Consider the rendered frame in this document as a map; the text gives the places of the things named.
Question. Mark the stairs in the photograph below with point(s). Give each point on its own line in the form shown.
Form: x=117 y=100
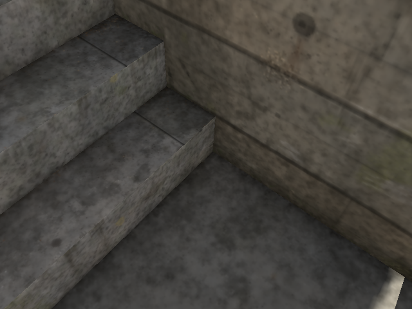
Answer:
x=91 y=141

